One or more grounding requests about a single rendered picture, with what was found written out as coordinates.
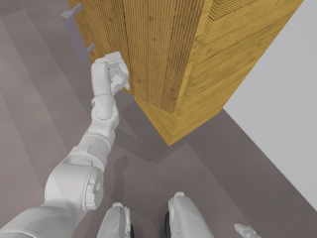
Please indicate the handle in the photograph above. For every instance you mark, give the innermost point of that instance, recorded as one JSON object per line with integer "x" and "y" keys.
{"x": 72, "y": 29}

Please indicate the robot left forearm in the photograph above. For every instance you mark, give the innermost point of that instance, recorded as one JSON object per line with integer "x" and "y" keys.
{"x": 97, "y": 142}

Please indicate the robot left shin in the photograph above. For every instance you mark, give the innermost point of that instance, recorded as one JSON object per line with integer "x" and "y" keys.
{"x": 120, "y": 204}

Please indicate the right robot hand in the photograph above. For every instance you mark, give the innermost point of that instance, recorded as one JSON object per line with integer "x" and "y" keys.
{"x": 246, "y": 232}

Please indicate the robot right thigh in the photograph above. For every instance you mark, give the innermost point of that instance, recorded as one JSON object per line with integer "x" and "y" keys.
{"x": 190, "y": 221}

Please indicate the left robot upper arm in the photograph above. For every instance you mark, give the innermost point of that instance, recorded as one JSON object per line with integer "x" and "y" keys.
{"x": 72, "y": 191}

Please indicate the left robot hand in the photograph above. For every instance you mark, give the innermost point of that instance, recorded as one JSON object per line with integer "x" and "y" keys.
{"x": 107, "y": 69}

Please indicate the cupboard door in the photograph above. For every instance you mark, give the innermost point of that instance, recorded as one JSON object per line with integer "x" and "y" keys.
{"x": 154, "y": 38}

